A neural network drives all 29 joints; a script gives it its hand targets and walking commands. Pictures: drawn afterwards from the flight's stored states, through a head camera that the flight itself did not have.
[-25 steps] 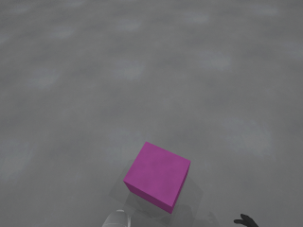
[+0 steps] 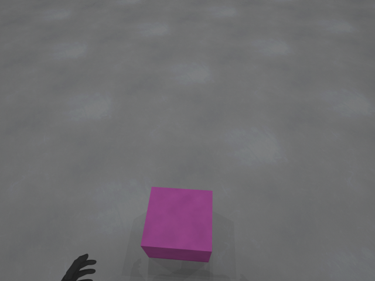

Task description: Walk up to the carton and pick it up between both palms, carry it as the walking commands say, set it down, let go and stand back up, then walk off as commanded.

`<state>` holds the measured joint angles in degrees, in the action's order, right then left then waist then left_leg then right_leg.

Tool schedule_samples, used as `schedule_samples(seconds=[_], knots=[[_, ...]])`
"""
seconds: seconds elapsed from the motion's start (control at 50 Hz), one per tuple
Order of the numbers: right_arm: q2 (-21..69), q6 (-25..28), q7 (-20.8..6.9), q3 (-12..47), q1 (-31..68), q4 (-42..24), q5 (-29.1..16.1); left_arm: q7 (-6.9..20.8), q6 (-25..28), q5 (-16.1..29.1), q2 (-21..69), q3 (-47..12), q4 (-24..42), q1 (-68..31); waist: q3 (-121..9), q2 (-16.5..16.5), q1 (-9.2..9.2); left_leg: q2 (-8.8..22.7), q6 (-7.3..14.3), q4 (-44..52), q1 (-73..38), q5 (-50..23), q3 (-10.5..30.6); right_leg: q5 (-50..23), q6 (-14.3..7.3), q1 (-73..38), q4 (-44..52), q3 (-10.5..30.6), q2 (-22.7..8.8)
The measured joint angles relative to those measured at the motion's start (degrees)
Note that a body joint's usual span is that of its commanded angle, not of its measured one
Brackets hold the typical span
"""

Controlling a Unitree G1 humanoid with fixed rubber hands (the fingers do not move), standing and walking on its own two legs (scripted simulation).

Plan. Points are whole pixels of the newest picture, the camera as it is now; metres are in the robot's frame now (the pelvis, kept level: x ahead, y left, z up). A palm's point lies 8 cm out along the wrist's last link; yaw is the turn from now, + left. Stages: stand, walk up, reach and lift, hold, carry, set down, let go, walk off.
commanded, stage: stand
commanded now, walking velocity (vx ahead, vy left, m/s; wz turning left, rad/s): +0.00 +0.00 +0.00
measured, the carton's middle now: (180, 224) +0.43 +0.03 -0.65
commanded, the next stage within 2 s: walk off in 0.90 s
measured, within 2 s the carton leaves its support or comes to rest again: neither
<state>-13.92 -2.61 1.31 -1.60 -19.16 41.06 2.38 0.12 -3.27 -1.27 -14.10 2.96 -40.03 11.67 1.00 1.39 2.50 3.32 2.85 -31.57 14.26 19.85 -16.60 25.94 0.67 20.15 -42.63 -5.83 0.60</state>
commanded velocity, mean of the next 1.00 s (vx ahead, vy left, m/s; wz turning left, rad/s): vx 0.00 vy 0.00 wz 0.00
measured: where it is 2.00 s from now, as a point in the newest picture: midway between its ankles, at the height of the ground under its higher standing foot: outside the picture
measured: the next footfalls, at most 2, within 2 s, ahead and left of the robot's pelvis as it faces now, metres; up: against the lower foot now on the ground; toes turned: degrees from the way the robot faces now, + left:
right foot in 0.04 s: +0.01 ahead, -0.07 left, +0.00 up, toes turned -6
left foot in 0.40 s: +0.06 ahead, +0.21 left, +0.00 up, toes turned +3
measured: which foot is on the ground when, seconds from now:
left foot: down 0.00-0.04, up 0.06-0.38, down 0.40-1.00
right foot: up 0.00-0.02, down 0.04-0.42, up 0.44-0.68, down 0.70-1.00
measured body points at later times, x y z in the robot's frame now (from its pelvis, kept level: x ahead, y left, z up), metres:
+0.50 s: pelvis +0.02 +0.09 +0.01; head +0.03 +0.11 +0.46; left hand +0.11 +0.34 -0.14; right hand +0.08 -0.16 -0.11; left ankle +0.02 +0.21 -0.73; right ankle -0.03 -0.05 -0.72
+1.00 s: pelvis +0.02 +0.10 +0.01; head +0.02 +0.09 +0.46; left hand +0.06 +0.33 -0.14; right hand +0.02 -0.15 -0.14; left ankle +0.02 +0.21 -0.73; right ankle -0.02 -0.01 -0.73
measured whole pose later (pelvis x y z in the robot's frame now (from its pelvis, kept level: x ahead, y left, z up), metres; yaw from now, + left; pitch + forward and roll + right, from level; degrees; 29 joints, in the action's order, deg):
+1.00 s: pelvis +0.02 +0.10 +0.01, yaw -3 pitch -1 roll +0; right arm -11.4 0.3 1.2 -0.7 -17.9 56.3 0.7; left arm -1.8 0.1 -0.6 -10.4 1.1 -58.1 15.7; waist 1.5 0.7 1.0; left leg 2.1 0.3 -23.1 9.4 12.5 -5.5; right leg 14.2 -0.4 5.6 -20.9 -2.3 0.1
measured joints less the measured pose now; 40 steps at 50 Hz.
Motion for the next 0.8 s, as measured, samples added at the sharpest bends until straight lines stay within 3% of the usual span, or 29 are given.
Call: schedule_samples(seconds=[0.04, 0.1, 0.18, 0.28, 0.34, 0.38, 0.4, 0.46, 0.56, 0.64, 0.7, 0.8], knots=[[-0.3, -0.1, 0.1, -0.1, -1.6, 1.5, -0.5, -0.3, 1.1, -0.2, 0.7, -0.7, 0.9, -1.0, 0.0, 1.1, -0.35, 0.4, -0.3, -4.5, 1.4, 2.3, -0.6, -6.9, -1.4, -3.9, 8.8, 0.1, 0.3], [0.2, -1.3, -0.1, 0.0, -2.3, 3.4, -0.7, -1.3, 2.0, -0.1, 1.3, -1.4, 1.8, -1.3, 1.0, 1.2, -1.04, -0.7, -3.8, -17.2, 6.0, 8.0, 5.1, -5.8, -4.2, -5.1, 8.6, 1.6, -0.3], [-0.1, -1.7, -1.2, -0.2, -1.1, 3.4, -0.9, -1.9, 2.1, 0.1, 1.7, -2.1, 0.7, 0.4, 1.6, 0.5, -1.09, -0.3, -6.5, -23.0, 10.6, 1.5, 11.2, -9.9, -2.1, -8.8, 16.1, 3.4, -2.2], [-0.4, -1.3, -1.9, -0.5, 0.0, 3.8, -1.3, -1.6, 2.8, -0.4, 2.1, -2.7, -1.0, 0.4, 1.6, -0.4, -1.71, 1.3, -7.7, -15.6, 10.0, -3.1, 14.1, -10.9, -1.4, -9.9, 18.3, 4.1, -3.7], [-0.2, -1.3, -1.9, -0.5, 0.5, 4.1, -1.3, -1.2, 2.8, -0.6, 2.1, -2.8, -2.0, 0.8, 1.0, -0.9, -2.46, 1.1, -7.6, -9.0, 6.7, -2.8, 13.6, -9.7, -0.2, -9.3, 16.4, 4.2, -4.0], [-0.1, -0.7, -1.7, -0.5, 0.7, 4.1, -1.3, -0.8, 2.5, -0.5, 1.9, -2.6, -2.9, 1.6, 0.4, -1.1, -2.76, 0.7, -7.1, -1.7, 2.8, -6.9, 12.5, -8.2, 0.8, -8.5, 13.8, 4.1, -4.0], [-0.2, 0.0, -1.5, -0.5, 0.8, 4.1, -1.1, -0.8, 2.4, -0.5, 1.9, -2.4, -3.4, 2.1, 0.0, -0.7, -2.76, 1.0, -6.1, 1.3, 1.0, -7.0, 12.2, -7.2, 1.4, -8.0, 12.3, 4.0, -3.7], [1.5, 1.5, -0.8, 0.4, 1.8, 4.7, -0.9, -0.7, 1.5, 0.0, 0.8, -1.4, -5.8, 3.3, -0.5, -3.1, -3.11, 0.1, -3.4, 1.0, 0.4, -3.1, 10.9, -3.4, 1.7, -7.0, 10.0, 5.6, -3.9], [3.2, 2.9, -0.2, 1.8, 2.8, 4.3, -1.0, 0.0, 0.2, 0.2, 0.5, -0.8, -8.6, 4.0, -0.8, -3.0, -2.29, 0.0, -2.4, 4.5, -0.8, -5.5, 10.9, 0.1, 1.3, -5.0, 3.0, 5.5, -1.9], [3.4, 2.9, 0.2, 2.0, 3.6, 5.1, -1.1, -0.4, 0.5, 0.5, 1.1, -0.8, -10.0, 4.0, -0.4, -2.6, -2.41, -0.8, -2.0, 5.1, -1.0, -6.0, 10.7, -1.9, 1.3, -6.5, 7.0, 4.8, -1.3], [2.9, 2.4, 0.2, 1.7, 4.2, 6.1, -1.6, -0.9, 1.2, 0.3, 1.6, -1.1, -11.4, 4.0, 0.1, -2.2, -2.54, -1.6, -2.0, 3.5, -0.9, -5.2, 10.2, -10.6, 0.7, -10.1, 16.1, 4.3, -1.3], [2.3, 1.9, -0.1, 1.1, 3.7, 8.5, -1.9, -1.2, 2.2, 0.3, 2.9, -1.6, -13.7, 4.8, -0.5, 0.1, -1.74, -1.4, -2.4, 6.3, -3.0, -6.5, 10.7, -10.3, -1.0, -12.2, 18.6, 3.8, -0.9]])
